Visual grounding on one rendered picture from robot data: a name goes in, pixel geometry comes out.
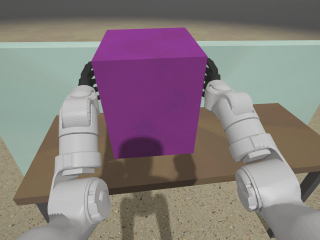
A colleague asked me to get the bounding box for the carton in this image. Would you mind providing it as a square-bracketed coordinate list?
[91, 27, 208, 159]

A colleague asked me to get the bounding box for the robot left upper arm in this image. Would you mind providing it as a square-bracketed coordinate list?
[15, 177, 111, 240]

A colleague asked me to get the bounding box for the right robot hand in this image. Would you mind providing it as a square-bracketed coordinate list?
[202, 58, 221, 97]

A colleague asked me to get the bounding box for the right robot forearm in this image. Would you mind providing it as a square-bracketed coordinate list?
[204, 80, 301, 198]

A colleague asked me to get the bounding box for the table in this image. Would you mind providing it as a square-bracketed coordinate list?
[13, 103, 320, 238]

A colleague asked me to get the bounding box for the left robot forearm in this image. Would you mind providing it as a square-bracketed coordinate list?
[47, 85, 102, 219]

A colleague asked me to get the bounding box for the robot right upper arm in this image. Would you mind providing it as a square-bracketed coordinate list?
[235, 158, 320, 240]

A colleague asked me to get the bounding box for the left robot hand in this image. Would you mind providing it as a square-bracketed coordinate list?
[78, 61, 100, 100]

